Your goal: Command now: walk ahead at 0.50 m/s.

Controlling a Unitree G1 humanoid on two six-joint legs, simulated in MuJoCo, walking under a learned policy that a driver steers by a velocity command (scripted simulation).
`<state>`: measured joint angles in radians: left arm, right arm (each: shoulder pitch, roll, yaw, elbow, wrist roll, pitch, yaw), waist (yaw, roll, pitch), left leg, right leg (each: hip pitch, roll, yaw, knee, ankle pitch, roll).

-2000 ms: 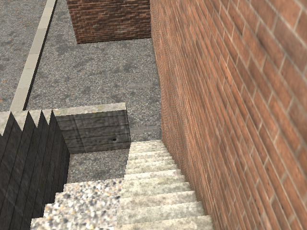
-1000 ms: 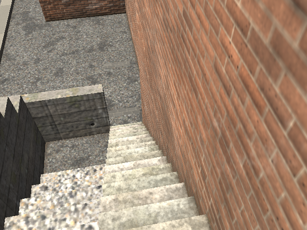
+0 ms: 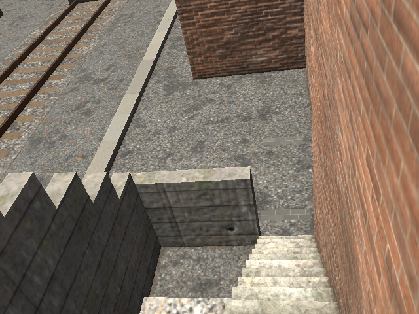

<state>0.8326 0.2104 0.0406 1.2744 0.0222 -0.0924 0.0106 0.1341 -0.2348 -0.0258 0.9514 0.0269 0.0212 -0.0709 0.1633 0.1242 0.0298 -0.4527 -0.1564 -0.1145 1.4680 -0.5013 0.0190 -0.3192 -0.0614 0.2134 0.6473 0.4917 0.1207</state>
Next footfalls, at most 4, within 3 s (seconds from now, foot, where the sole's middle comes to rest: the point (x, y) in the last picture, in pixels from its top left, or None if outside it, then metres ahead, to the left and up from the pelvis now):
0.20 left None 0.19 0.07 -0.91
0.84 right None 1.10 -0.09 -1.77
0.88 left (283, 311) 1.17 0.14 -1.77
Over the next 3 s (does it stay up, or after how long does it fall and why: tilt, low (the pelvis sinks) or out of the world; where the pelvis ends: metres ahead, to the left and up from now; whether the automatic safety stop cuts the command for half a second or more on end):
falls after 1.08 s (tilt)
